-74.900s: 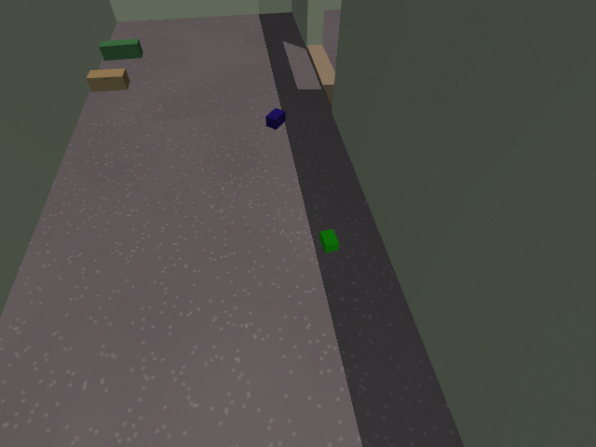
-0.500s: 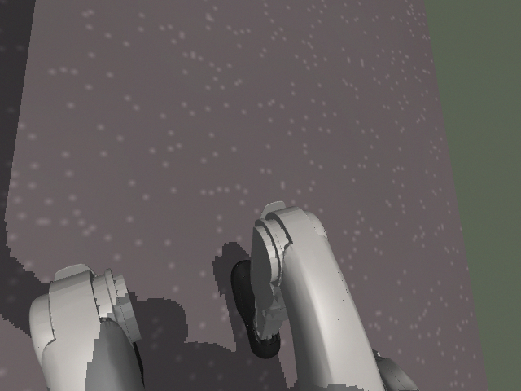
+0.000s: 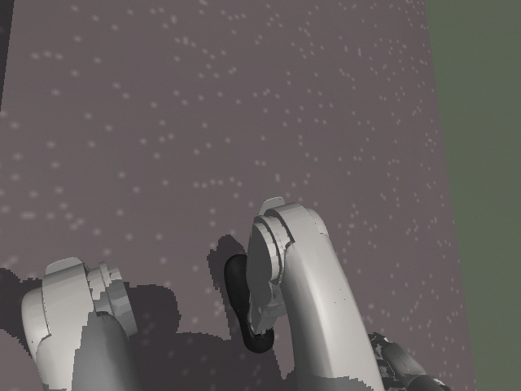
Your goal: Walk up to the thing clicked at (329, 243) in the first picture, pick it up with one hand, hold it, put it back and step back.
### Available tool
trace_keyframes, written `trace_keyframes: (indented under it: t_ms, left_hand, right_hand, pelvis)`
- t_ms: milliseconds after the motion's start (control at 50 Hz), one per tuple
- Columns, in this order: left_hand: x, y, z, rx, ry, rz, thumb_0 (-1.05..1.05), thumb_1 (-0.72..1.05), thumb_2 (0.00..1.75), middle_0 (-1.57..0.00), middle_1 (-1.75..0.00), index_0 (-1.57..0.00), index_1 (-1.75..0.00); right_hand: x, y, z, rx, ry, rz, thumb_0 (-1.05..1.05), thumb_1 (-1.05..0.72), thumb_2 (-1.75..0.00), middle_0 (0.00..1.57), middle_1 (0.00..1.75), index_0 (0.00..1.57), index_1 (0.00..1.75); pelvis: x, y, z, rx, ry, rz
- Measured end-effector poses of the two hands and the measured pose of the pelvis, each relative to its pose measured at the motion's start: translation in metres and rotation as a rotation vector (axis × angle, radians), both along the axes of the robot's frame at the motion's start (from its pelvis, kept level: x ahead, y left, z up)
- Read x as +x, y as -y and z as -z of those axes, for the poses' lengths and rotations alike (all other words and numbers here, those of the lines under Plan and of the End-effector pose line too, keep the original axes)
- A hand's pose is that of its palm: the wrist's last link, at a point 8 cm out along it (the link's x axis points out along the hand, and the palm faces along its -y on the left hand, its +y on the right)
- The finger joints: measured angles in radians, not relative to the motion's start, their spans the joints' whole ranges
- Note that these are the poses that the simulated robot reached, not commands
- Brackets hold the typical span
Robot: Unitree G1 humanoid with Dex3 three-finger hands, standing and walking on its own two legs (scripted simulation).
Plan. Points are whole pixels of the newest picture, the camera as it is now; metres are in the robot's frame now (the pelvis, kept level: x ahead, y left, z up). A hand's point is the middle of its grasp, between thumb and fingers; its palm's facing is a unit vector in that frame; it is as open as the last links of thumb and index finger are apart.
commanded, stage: rest palm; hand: left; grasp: from above
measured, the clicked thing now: out of the picture +0.50 +0.33 -0.29
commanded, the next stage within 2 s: close in 1.60 s
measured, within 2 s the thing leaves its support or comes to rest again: neither
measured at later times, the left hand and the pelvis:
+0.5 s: hand out of the picture +0.47 +0.32 -0.23, palm faces -0.49 -0.05 -0.87, open 13.6 cm; pelvis +0.00 +0.00 -0.01, yaw -1 degrees
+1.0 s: hand out of the picture +0.47 +0.32 -0.25, palm faces -0.50 -0.07 -0.86, open 13.9 cm; pelvis +0.00 +0.01 -0.01, yaw -2 degrees
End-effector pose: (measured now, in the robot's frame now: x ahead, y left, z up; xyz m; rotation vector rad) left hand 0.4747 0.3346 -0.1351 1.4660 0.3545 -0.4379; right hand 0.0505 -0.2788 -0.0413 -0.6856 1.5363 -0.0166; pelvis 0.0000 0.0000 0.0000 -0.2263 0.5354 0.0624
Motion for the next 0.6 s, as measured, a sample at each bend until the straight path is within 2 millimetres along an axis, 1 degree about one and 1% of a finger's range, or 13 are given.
trace_keyframes:
  t_ms: [120, 200, 400, 520, 600]
  left_hand:
    - [-0.003, -0.002, 0.005, 0.022, 0.02, -0.006, 0.0, -0.33, 0.98, -0.11, -1.15, -0.16, -1.09]
    - [-0.002, -0.003, 0.007, 0.028, 0.027, -0.036, 0.0, -0.34, 0.96, -0.1, -1.13, -0.15, -1.07]
    - [0.002, 0.01, 0.03, 0.032, -0.012, -0.035, 0.0, -0.39, 0.93, -0.08, -1.05, -0.12, -1.0]
    - [0.007, 0.017, 0.037, 0.025, -0.003, -0.034, 0.0, -0.41, 0.92, -0.08, -1.03, -0.11, -0.99]
    - [0.011, 0.016, 0.038, 0.034, 0.012, -0.041, 0.0, -0.42, 0.93, -0.08, -1.02, -0.11, -0.98]
  right_hand:
    - [0.007, -0.006, 0.003, 0.012, 0.027, -0.014, 0.0, -0.9, -0.89, 0.2, 0.3, 0.21, 0.3]
    - [0.006, -0.012, 0.007, 0.029, 0.039, -0.008, 0.0, -0.9, -0.9, 0.2, 0.3, 0.21, 0.3]
    - [-0.007, -0.025, 0.013, 0.071, 0.024, 0.009, 0.0, -0.9, -0.9, 0.2, 0.3, 0.21, 0.3]
    - [-0.013, -0.025, 0.011, 0.072, 0.011, 0.003, 0.0, -0.9, -0.9, 0.2, 0.3, 0.21, 0.3]
    - [-0.014, -0.022, 0.008, 0.065, 0.004, -0.004, 0.0, -0.9, -0.9, 0.2, 0.3, 0.21, 0.3]
  pelvis:
    - [0.0, -0.002, 0.001, -0.001, -0.001, -0.001]
    - [0.001, -0.003, 0.002, -0.003, -0.006, -0.002]
    - [0.002, -0.004, 0.007, -0.01, -0.005, 0.001]
    - [0.004, -0.003, 0.009, -0.013, 0.0, 0.008]
    - [0.005, -0.003, 0.01, -0.016, 0.0, 0.012]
